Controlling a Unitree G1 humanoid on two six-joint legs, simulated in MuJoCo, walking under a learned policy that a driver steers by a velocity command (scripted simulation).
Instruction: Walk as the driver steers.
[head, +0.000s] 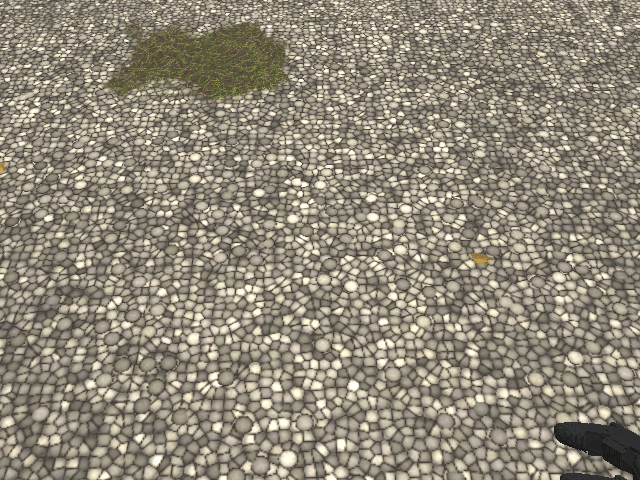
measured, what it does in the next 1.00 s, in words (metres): walks ahead: right foot, then left foot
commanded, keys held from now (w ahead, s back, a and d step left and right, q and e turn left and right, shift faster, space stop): e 0.08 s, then no key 0.28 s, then q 0.36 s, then w+q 0.28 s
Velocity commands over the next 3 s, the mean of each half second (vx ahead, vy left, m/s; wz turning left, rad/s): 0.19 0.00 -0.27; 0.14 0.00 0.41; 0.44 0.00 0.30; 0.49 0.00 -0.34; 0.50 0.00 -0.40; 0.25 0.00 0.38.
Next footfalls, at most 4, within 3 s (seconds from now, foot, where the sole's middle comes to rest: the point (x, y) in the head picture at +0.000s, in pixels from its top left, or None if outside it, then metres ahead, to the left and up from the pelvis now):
0.38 right None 0.23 -0.15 -0.76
0.78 left None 0.19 0.11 -0.76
1.30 right None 0.51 -0.06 -0.76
1.78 left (246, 364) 0.75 0.25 -0.76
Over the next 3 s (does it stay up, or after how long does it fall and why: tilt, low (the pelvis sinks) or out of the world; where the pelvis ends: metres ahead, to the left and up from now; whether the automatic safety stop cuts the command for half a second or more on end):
stays up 1.21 0.07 0.00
